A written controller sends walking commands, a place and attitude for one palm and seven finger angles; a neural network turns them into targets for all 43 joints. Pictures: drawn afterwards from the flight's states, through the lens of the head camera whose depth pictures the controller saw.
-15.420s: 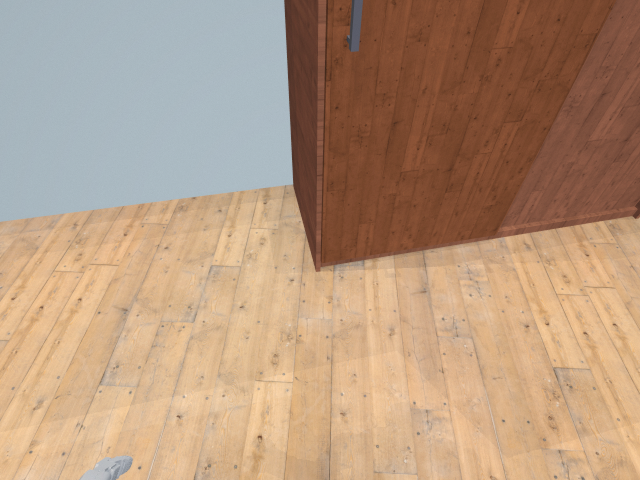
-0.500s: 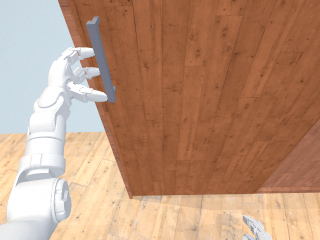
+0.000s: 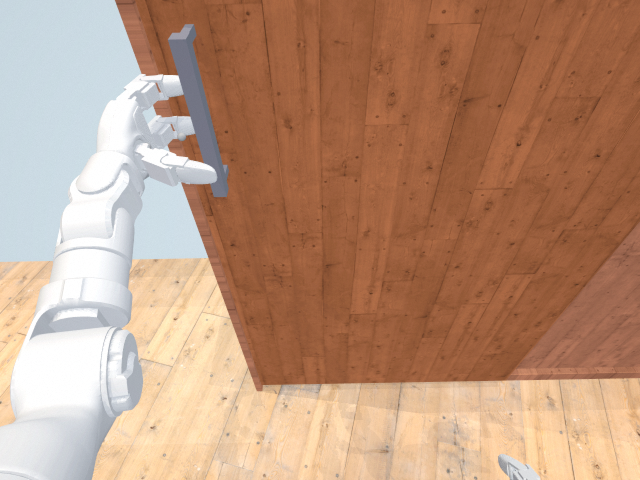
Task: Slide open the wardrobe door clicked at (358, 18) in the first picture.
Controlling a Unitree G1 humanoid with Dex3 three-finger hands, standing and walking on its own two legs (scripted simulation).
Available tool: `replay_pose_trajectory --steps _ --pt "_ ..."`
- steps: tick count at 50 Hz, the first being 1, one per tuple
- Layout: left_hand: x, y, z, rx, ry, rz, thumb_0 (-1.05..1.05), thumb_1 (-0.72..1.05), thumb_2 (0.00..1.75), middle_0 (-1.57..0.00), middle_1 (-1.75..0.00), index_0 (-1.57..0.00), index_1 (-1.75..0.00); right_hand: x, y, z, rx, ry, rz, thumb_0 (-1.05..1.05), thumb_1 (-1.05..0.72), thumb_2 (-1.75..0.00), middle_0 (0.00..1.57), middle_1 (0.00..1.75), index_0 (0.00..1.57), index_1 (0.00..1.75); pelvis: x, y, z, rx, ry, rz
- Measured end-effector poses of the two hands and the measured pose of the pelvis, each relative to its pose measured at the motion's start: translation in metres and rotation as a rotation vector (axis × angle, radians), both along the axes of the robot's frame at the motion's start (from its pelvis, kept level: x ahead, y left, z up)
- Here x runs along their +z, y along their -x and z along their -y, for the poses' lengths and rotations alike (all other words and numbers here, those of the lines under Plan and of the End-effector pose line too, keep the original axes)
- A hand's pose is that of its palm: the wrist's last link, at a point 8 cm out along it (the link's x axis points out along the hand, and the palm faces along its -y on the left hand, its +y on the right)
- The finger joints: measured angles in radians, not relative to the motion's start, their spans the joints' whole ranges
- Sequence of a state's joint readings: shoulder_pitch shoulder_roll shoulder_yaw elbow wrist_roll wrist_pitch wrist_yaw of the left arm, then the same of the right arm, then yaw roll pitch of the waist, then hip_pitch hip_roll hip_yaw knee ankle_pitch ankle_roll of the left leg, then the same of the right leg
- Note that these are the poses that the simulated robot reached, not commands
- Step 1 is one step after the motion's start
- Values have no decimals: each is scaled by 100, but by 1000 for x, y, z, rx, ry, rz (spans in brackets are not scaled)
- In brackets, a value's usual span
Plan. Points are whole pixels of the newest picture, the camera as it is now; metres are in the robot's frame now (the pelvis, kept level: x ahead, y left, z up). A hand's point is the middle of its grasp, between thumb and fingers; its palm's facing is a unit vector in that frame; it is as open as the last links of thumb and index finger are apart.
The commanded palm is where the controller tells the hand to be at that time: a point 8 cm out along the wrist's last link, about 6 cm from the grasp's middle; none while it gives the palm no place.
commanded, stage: feel for the door with the fingertips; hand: left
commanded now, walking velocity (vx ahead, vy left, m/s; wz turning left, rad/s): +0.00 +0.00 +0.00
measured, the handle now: (206, 119) +0.50 +0.16 +0.21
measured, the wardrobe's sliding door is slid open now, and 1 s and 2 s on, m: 0.00 0.00 0.00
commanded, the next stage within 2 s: slide the fingers in behind the handle in 0.06 s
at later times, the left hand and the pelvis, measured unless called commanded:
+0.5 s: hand (180, 134) +0.45 +0.18 +0.22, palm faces +0.04 -1.00 +0.00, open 13.8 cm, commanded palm +0.43 +0.23 +0.21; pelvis -0.02 +0.00 +0.00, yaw +0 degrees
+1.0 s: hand (179, 134) +0.45 +0.18 +0.22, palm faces +0.03 -1.00 +0.00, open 13.7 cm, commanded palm +0.43 +0.24 +0.21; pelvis -0.01 +0.00 +0.00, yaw +1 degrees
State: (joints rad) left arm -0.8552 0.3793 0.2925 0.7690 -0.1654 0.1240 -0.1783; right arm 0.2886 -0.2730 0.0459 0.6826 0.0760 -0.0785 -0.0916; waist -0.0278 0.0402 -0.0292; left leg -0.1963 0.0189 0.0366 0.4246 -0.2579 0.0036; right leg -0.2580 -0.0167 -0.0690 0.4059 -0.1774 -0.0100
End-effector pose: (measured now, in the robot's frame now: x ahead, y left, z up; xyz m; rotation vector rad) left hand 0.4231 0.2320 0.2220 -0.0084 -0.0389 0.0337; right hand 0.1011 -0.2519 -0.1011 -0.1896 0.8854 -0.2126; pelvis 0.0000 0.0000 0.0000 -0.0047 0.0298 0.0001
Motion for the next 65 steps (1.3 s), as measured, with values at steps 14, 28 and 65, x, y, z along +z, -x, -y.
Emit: replay_pose_trajectory --steps 14,28,65 --pt "1 -8 -4 14 -12 -25 -1 -50 30 -38 -125 -37 -125 -8 44 4 -28 8 -75 1 -91 -90 21 30 20 30 -1 12 0 2 -2 -20" --pt "-1 -6 -3 5 -9 1 -1 -50 30 -35 -124 -33 -121 -7 56 7 -39 11 -68 1 -91 -90 21 30 20 30 -2 17 0 -7 -2 -27" --pt "-1 -7 -6 -2 -10 -4 -1 -50 30 -38 -122 -34 -122 -5 21 2 0 -5 -28 1 -91 -90 21 30 20 30 -3 7 2 3 0 -36"
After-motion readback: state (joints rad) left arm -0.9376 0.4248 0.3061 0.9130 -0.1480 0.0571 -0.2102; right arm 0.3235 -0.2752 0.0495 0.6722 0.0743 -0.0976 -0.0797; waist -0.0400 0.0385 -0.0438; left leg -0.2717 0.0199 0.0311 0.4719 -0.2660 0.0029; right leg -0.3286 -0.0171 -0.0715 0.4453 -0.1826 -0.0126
